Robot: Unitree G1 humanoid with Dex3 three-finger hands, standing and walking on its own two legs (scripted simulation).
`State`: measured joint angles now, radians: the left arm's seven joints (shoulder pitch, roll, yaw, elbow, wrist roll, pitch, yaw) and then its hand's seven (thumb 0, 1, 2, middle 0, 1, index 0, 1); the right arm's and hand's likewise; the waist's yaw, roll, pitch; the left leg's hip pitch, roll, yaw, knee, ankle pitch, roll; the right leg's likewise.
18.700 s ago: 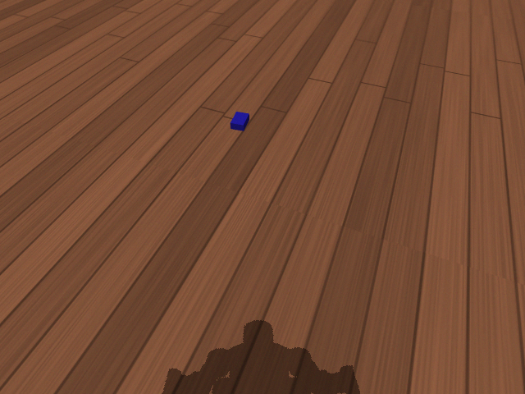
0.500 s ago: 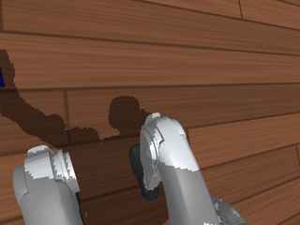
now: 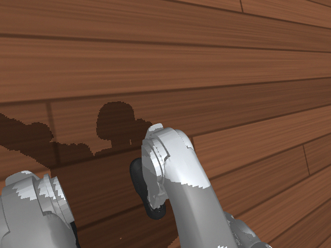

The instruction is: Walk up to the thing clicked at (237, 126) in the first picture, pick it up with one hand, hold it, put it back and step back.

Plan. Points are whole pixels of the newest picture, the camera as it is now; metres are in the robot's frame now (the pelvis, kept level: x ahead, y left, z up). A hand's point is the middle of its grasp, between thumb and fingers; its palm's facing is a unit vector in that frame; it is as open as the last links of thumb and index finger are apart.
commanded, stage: rest palm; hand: left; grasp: from above
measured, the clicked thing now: out of the picture +0.52 +0.34 -0.30
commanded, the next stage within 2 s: close in 1.24 s
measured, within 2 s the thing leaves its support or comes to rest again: neither
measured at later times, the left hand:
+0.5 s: hand out of the picture +0.49 +0.33 -0.25, palm faces -0.48 -0.10 -0.87, open 14.2 cm
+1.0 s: hand out of the picture +0.49 +0.33 -0.26, palm faces -0.47 -0.10 -0.88, open 14.1 cm
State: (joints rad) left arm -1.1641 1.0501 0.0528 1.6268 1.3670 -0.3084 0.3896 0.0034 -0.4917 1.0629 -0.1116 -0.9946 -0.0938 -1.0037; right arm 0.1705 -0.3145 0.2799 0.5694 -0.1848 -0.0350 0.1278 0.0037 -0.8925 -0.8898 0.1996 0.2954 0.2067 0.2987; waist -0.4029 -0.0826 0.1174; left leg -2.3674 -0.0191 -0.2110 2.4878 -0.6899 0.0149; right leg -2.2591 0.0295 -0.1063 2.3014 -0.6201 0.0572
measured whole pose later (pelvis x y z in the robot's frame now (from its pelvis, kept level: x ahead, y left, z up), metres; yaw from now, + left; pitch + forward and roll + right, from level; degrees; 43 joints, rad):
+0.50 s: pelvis +0.01 +0.00 -0.01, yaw -2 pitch +30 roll -16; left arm -1.15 1.10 0.07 1.65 1.37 -0.28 0.45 0.00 -0.53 1.04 -0.10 -0.97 -0.07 -0.99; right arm 0.15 -0.34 0.31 0.56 -0.21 -0.10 0.15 0.00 -0.90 -0.89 0.20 0.30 0.21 0.30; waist -0.42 -0.12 0.16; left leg -2.37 -0.01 -0.24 2.53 -0.73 0.02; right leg -2.25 0.04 -0.13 2.32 -0.64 0.06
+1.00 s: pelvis +0.00 +0.01 -0.01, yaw -3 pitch +29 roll -17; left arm -1.16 1.14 0.07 1.70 1.37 -0.30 0.50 0.00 -0.53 1.07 -0.09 -0.98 -0.06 -1.01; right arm 0.14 -0.35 0.34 0.55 -0.23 -0.12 0.17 0.00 -0.90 -0.90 0.20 0.30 0.21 0.30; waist -0.42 -0.14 0.19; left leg -2.36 -0.01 -0.26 2.55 -0.73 0.02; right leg -2.24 0.05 -0.14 2.32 -0.63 0.07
